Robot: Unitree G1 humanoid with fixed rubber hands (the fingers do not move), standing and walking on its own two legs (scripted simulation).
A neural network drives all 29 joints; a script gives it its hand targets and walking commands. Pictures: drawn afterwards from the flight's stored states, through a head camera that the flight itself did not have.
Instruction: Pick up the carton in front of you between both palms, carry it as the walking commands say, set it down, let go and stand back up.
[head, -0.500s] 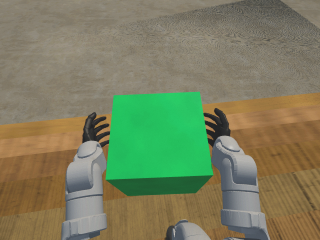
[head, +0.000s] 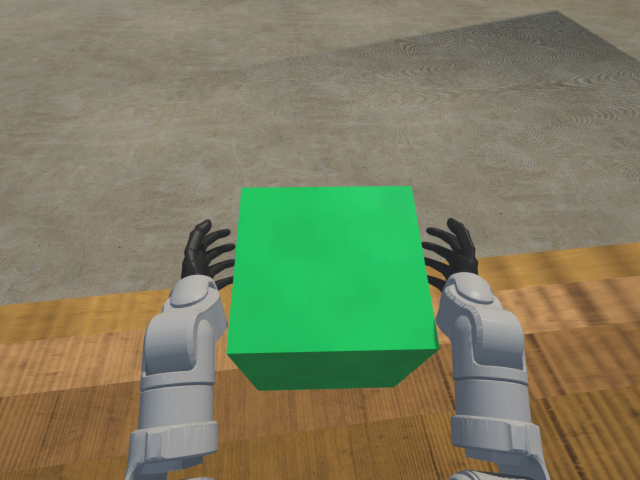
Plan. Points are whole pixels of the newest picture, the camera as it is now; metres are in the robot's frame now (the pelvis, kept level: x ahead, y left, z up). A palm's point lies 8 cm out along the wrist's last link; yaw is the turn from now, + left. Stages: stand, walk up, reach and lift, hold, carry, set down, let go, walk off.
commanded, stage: carry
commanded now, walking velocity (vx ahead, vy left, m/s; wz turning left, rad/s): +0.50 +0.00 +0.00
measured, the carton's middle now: (326, 299) +0.34 -0.01 +0.02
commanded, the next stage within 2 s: none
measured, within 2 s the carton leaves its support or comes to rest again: neither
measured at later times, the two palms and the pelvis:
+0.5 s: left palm (235, 192) +0.64 +0.16 -0.03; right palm (386, 178) +0.68 -0.15 -0.03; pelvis +0.35 -0.02 -0.11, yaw +1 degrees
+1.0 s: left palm (258, 144) +1.02 +0.16 -0.18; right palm (364, 146) +1.00 -0.15 -0.17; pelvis +0.70 +0.02 -0.23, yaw +1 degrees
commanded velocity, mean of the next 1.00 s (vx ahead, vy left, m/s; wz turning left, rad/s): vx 0.50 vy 0.00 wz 0.00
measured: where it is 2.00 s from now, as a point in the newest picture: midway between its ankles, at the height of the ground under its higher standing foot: (310, 267)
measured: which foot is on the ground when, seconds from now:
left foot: down 0.00-0.36, up 0.38-0.74, down 0.76-1.00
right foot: up 0.00-0.34, down 0.36-0.76, up 0.78-1.00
